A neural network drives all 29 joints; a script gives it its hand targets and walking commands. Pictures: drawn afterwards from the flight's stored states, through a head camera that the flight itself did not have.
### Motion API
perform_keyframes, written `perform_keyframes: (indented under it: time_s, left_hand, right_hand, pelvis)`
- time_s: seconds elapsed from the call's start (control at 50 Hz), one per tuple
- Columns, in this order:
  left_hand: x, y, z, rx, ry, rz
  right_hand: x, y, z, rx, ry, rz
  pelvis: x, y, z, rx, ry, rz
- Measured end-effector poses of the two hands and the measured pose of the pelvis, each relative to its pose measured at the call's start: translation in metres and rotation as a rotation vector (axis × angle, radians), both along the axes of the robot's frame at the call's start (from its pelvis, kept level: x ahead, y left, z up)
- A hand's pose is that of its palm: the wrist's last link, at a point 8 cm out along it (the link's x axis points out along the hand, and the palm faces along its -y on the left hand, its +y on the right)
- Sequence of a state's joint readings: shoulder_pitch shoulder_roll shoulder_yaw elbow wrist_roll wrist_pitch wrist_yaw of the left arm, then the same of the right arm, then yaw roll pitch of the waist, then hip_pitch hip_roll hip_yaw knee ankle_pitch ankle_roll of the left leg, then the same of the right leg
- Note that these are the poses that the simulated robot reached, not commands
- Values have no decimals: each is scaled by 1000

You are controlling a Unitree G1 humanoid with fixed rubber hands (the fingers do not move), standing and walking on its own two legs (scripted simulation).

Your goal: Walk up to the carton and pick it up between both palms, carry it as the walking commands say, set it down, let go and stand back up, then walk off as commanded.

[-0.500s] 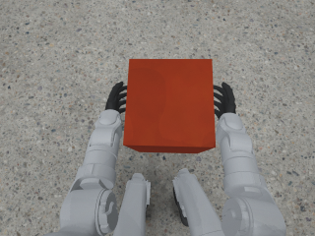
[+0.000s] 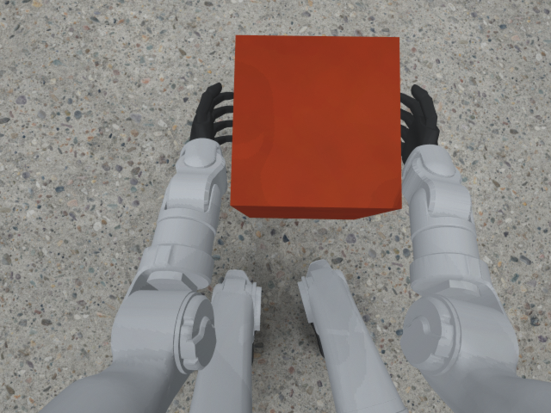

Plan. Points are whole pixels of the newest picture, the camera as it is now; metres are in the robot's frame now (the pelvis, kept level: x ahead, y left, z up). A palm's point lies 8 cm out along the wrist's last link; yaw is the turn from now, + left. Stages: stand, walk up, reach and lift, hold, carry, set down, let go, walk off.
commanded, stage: set down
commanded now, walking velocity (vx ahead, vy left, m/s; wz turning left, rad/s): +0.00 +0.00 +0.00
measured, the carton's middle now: (307, 147) +0.48 -0.07 -0.14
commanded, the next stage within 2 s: none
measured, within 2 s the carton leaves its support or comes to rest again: neither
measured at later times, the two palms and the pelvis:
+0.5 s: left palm (228, 142) +0.52 +0.05 -0.21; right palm (392, 151) +0.48 -0.23 -0.20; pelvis -0.03 -0.03 -0.06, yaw +1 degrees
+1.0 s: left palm (224, 140) +0.55 +0.06 -0.27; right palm (372, 148) +0.50 -0.22 -0.27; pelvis -0.04 -0.03 -0.12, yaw +2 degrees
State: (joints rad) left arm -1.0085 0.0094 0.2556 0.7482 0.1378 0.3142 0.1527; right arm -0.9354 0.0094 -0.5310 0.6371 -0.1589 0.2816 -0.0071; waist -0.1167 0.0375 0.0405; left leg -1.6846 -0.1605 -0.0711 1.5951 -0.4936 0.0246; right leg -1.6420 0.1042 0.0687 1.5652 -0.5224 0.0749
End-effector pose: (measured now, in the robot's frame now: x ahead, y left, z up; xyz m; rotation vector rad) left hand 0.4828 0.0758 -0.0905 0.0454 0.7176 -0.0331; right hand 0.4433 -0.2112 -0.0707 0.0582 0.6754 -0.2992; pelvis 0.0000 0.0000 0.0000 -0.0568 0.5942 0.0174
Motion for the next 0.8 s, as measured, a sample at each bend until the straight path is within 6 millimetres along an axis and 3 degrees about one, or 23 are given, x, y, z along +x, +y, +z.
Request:
perform_keyframes:
  time_s: [0.28, 0.44, 0.54, 0.8]
  left_hand:
    - [21, -6, -53, 14, -13, 21]
    - [35, -20, -99, 16, -61, 16]
    - [38, -24, -128, 43, -30, -6]
    - [49, -6, -137, 75, -12, 25]
  right_hand:
    - [26, -7, -57, 22, -13, 15]
    - [35, -20, -110, 49, -62, -18]
    - [34, -24, -142, 82, -30, -51]
    - [63, -8, -150, 50, 1, 34]
  pelvis:
    - [-8, -13, -33, 8, 12, 4]
    - [-27, -25, -50, 29, -146, 7]
    - [-27, -33, -73, 65, -108, -13]
    - [-33, -44, -92, 88, -123, -8]
